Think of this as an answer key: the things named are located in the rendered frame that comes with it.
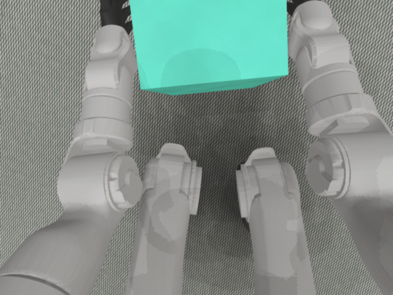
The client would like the robot left forearm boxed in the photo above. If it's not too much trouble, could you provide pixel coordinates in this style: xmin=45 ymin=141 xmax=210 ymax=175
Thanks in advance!
xmin=57 ymin=25 xmax=138 ymax=199

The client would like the robot right forearm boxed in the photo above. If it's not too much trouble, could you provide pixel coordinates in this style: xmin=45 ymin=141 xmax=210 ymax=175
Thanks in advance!
xmin=287 ymin=0 xmax=393 ymax=137

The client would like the robot left shin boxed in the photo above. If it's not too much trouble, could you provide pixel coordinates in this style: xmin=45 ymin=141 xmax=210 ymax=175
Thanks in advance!
xmin=139 ymin=143 xmax=192 ymax=201

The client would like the robot right shin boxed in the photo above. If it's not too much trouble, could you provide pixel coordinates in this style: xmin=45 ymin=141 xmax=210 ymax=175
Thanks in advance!
xmin=245 ymin=147 xmax=300 ymax=222

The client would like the robot shin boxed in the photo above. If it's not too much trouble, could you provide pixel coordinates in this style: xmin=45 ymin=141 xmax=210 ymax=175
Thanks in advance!
xmin=139 ymin=143 xmax=192 ymax=201
xmin=245 ymin=147 xmax=300 ymax=222

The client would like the robot right upper arm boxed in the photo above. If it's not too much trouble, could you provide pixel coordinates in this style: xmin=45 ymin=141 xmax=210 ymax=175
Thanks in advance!
xmin=305 ymin=131 xmax=393 ymax=295

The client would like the left robot hand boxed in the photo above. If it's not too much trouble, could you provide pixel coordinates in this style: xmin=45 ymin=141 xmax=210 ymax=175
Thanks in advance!
xmin=99 ymin=0 xmax=133 ymax=35

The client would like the robot left upper arm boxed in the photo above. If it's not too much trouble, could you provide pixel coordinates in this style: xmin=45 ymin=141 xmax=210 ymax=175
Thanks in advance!
xmin=0 ymin=151 xmax=142 ymax=295

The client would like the right robot hand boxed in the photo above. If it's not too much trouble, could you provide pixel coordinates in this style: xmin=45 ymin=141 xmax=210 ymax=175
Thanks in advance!
xmin=287 ymin=0 xmax=321 ymax=17

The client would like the carton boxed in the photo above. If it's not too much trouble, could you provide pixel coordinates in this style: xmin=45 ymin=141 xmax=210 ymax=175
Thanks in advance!
xmin=130 ymin=0 xmax=289 ymax=95

